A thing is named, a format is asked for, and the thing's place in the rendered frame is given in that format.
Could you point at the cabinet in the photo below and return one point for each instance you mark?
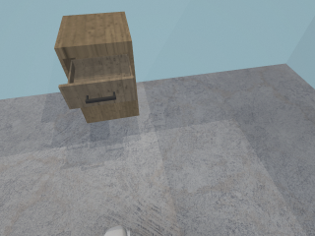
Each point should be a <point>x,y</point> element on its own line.
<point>97,35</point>

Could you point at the handle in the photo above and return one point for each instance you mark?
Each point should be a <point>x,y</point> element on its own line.
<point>100,99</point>

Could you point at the left robot thigh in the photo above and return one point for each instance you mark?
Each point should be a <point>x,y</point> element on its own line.
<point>118,231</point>

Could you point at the drawer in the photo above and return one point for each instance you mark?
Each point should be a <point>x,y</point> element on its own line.
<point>99,77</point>

